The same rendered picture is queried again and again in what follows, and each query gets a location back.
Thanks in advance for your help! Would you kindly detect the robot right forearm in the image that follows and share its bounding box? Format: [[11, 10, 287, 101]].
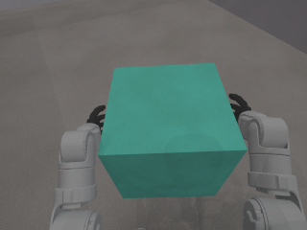
[[237, 110, 307, 226]]

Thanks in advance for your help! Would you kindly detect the robot left hand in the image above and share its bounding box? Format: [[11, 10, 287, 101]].
[[86, 104, 106, 135]]

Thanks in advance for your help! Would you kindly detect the left robot upper arm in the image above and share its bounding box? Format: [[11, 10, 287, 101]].
[[51, 210, 103, 230]]

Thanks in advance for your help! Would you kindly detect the robot right hand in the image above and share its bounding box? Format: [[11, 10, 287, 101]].
[[228, 93, 251, 123]]

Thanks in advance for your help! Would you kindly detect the carton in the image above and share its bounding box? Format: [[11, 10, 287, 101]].
[[98, 62, 248, 198]]

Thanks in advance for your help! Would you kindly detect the right robot upper arm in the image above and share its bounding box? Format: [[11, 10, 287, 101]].
[[243, 196, 307, 230]]

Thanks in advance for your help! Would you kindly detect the robot left forearm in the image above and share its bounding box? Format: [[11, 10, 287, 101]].
[[49, 123, 102, 230]]

